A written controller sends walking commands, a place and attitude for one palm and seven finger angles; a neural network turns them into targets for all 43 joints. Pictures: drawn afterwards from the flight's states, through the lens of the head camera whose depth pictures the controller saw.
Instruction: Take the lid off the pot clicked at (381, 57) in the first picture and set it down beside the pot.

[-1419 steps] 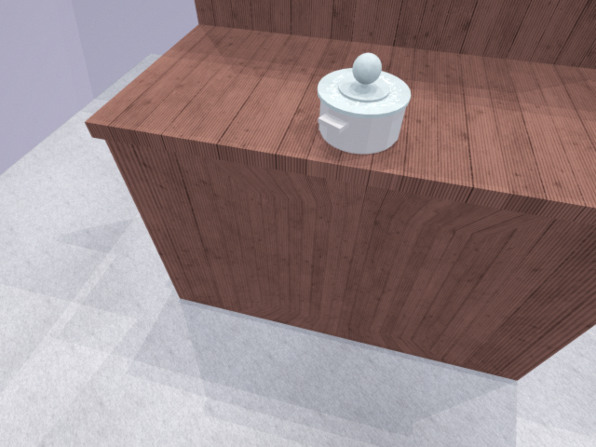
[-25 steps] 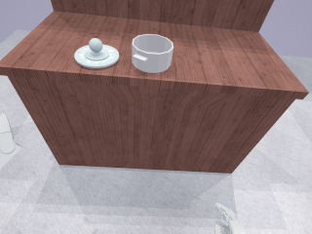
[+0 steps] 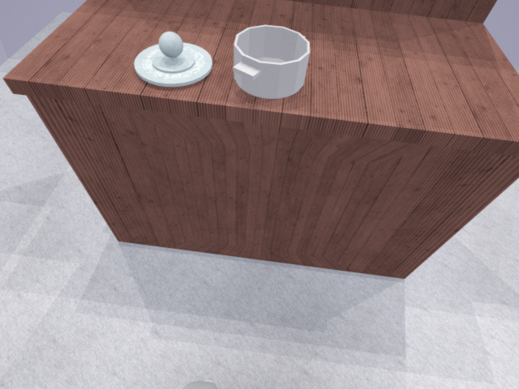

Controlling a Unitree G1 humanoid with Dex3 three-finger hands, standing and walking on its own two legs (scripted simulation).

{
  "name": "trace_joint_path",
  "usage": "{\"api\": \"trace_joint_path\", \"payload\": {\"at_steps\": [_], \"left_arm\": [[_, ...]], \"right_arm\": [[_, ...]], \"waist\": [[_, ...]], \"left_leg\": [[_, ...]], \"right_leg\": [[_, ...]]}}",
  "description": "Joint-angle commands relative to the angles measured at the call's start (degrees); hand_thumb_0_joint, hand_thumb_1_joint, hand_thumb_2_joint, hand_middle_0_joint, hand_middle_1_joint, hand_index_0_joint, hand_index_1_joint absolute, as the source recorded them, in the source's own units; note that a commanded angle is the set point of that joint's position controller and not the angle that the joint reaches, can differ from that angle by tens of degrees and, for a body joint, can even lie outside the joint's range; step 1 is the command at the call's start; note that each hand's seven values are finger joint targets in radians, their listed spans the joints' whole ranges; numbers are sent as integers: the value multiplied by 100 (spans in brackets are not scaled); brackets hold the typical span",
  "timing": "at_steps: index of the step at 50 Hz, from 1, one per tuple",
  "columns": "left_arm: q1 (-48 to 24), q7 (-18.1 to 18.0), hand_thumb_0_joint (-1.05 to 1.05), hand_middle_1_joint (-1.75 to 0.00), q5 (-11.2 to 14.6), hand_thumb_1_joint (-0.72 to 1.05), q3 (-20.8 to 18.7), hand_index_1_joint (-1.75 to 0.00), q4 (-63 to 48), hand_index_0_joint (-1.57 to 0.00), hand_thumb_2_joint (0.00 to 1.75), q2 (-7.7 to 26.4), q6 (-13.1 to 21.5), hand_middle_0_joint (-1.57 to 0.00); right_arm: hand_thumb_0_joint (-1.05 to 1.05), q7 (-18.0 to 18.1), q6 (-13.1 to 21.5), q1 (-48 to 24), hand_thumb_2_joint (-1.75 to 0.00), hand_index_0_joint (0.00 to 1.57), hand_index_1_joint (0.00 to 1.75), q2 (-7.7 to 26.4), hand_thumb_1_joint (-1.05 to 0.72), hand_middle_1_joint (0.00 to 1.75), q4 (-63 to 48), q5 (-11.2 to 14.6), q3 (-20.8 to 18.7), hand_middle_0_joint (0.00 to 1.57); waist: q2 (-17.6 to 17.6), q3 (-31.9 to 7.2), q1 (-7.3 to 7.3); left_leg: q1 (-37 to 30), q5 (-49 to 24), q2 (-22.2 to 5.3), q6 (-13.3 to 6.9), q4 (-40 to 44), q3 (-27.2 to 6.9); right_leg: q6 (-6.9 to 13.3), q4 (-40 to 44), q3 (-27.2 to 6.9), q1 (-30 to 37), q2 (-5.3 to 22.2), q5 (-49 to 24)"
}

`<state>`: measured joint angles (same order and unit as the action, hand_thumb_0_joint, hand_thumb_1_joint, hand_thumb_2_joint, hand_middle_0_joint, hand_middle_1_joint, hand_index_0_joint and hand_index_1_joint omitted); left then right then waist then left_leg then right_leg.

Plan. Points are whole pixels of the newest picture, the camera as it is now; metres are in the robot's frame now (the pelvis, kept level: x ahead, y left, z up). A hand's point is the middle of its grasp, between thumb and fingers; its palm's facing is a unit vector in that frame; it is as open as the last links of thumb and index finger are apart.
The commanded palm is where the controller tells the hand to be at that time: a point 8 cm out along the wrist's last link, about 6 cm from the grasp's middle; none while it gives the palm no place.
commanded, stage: let the arm hang, fingers relaxed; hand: left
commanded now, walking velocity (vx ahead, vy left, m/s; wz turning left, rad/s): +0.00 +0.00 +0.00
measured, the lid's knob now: (171, 44) +0.78 +0.25 +0.09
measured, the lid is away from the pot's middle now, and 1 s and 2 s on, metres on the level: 0.23 0.23 0.23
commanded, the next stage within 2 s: look to check the result in 0.74 s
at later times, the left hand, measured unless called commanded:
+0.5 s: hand out of the picture +0.05 +0.20 -0.17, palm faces +0.02 -0.98 -0.21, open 7.2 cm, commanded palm none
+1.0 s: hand out of the picture +0.00 +0.17 -0.17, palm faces +0.03 -0.99 -0.17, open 7.3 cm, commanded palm none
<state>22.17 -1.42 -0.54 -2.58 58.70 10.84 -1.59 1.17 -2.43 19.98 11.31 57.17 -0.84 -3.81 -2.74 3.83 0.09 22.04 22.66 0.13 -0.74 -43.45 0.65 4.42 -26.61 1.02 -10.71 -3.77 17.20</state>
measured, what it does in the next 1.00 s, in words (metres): steps on the spot: left foot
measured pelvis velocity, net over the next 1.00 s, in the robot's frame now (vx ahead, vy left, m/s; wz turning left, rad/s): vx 0.01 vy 0.02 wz -0.02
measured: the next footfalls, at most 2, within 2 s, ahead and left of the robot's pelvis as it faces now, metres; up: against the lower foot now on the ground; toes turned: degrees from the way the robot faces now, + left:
left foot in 0.04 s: +0.03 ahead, +0.12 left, +0.00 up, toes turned +0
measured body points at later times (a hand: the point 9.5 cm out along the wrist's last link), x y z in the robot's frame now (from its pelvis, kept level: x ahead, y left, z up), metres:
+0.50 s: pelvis +0.01 +0.02 +0.00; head +0.03 +0.02 +0.45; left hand +0.05 +0.25 -0.16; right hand -0.01 -0.18 -0.16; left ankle -0.01 +0.12 -0.74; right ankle -0.04 -0.08 -0.74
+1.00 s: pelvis +0.01 +0.02 +0.00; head +0.03 +0.02 +0.45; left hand +0.00 +0.23 -0.16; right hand -0.01 -0.19 -0.16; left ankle -0.01 +0.12 -0.74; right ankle -0.04 -0.08 -0.74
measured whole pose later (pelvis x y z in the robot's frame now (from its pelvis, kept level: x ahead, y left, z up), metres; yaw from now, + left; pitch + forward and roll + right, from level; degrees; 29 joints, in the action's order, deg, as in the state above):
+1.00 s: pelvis +0.01 +0.02 +0.00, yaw -1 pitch -1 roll +0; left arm 16.1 -2.4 0.1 -0.6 65.3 6.7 0.2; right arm 2.8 -0.3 17.2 6.1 63.5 -0.5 -1.7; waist -0.1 3.4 0.4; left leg 9.4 14.5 0.6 -1.3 -24.5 1.8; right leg 2.3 -23.1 -0.4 -6.3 -2.6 16.2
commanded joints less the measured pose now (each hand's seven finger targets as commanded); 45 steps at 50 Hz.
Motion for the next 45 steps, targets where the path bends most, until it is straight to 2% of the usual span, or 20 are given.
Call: {"api": "trace_joint_path", "payload": {"at_steps": [1,2,3,4,5,6,9,11,12,15,18,25,26,32,35,36,40,43,45], "left_arm": [[-301,-3,0,-30,73,90,7,-30,-109,-20,90,461,290,-20],[-43,-22,0,-30,75,90,55,-30,-6,-20,90,315,271,-20],[79,-88,0,-30,34,90,84,-30,83,-20,90,251,261,-20],[133,-105,0,-30,58,90,100,-30,230,-20,90,241,259,-20],[67,-103,0,-30,77,90,103,-30,295,-20,90,311,243,-20],[25,-115,0,-30,98,90,104,-30,308,-20,90,347,238,-20],[-79,-133,0,-30,87,90,141,-30,433,-20,90,244,215,-20],[-112,-142,0,-30,64,90,144,-30,485,-20,90,214,204,-20],[-171,-144,0,-30,62,90,135,-30,485,-20,90,171,196,-20],[-306,-145,0,-30,51,90,124,-30,487,-20,90,106,190,-20],[-374,-149,0,-30,54,90,114,-30,502,-20,90,124,180,-20],[-493,-131,0,-30,52,90,77,-30,408,-20,90,191,221,-20],[-532,-138,0,-30,44,90,72,-30,377,-20,90,213,211,-20],[-510,-131,0,-30,47,90,76,-30,382,-20,90,225,220,-20],[-480,-134,0,-30,50,90,68,-30,397,-20,90,226,243,-20],[-474,-143,0,-30,43,90,76,-30,391,-20,90,234,238,-20],[-380,-142,0,-30,48,90,92,-30,439,-20,90,203,252,-20],[-337,-149,0,-30,48,90,105,-30,465,-20,90,178,251,-20],[-312,-151,0,-30,46,90,103,-30,480,-20,90,155,258,-20]], "right_arm": [[0,87,342,356,-90,20,30,32,-90,30,-64,80,52,20],[0,145,340,273,-90,20,30,184,-90,30,-42,53,59,20],[0,192,307,400,-90,20,30,261,-90,30,27,38,57,20],[0,232,316,440,-90,20,30,187,-90,30,149,69,97,20],[0,237,326,478,-90,20,30,134,-90,30,229,97,109,20],[0,246,317,470,-90,20,30,122,-90,30,276,108,128,20],[0,260,293,438,-90,20,30,80,-90,30,347,102,123,20],[0,247,288,355,-90,20,30,24,-90,30,397,103,115,20],[0,241,284,328,-90,20,30,-3,-90,30,414,89,112,20],[0,228,283,244,-90,20,30,-52,-90,30,509,67,109,20],[0,211,274,244,-90,20,30,-109,-90,30,552,46,110,20],[0,204,319,291,-90,20,30,-62,-90,30,516,33,103,20],[0,199,310,289,-90,20,30,-70,-90,30,507,43,104,20],[0,186,297,226,-90,20,30,-39,-90,30,499,34,110,20],[0,193,316,257,-90,20,30,-29,-90,30,510,44,120,20],[0,190,304,248,-90,20,30,-50,-90,30,501,56,112,20],[0,187,302,235,-90,20,30,-47,-90,30,529,49,125,20],[0,187,283,235,-90,20,30,-65,-90,30,532,54,123,20],[0,192,296,263,-90,20,30,-62,-90,30,543,55,129,20]], "waist": [[343,-656,134],[374,-598,-14],[48,-484,1],[221,-726,24],[647,-891,64],[896,-841,51],[417,-593,38],[332,-308,17],[328,-160,22],[242,-54,24],[468,165,0],[278,-127,23],[341,28,27],[336,-1,38],[256,-152,47],[214,-41,53],[310,-80,56],[313,38,69],[324,-70,73]], "left_leg": [[-1287,-2270,-487,-215,1994,-496],[-1532,-2806,-767,-335,1832,-575],[-1490,-3016,-836,-315,1607,-436],[-1663,-3402,-786,-267,1448,-373],[-1792,-3679,-758,-257,1482,-358],[-1752,-3718,-769,-279,1521,-367],[-1609,-3460,-773,-292,1673,-392],[-1442,-3102,-728,-291,1765,-427],[-1358,-2931,-724,-293,1856,-439],[-1271,-2450,-691,-298,2023,-505],[-1114,-2134,-680,-310,2181,-533],[-1346,-2460,-633,-289,2139,-462],[-1262,-2336,-628,-282,2180,-479],[-1346,-2129,-618,-266,2208,-423],[-1461,-2418,-602,-263,2144,-388],[-1408,-2280,-597,-252,2156,-397],[-1448,-2215,-581,-247,2160,-365],[-1424,-2063,-579,-235,2174,-368],[-1474,-2147,-593,-246,2177,-384]], "right_leg": [[55,253,-826,240,923,-2297],[-97,347,-688,36,775,-2068],[-198,514,-725,95,736,-2008],[-212,454,-636,241,775,-2517],[-144,292,-496,348,805,-2624],[-178,253,-507,357,769,-2536],[-149,324,-363,379,737,-2268],[-147,390,-406,300,739,-2115],[-137,406,-394,257,745,-1966],[-130,487,-415,233,737,-1573],[-126,516,-424,151,735,-1298],[-121,513,-469,278,787,-1624],[-120,522,-457,199,782,-1496],[-123,607,-533,139,796,-1406],[-129,594,-562,254,810,-1725],[-132,618,-555,170,805,-1615],[-131,680,-600,186,821,-1603],[-130,716,-612,76,804,-1463],[-129,705,-601,137,796,-1470]]}}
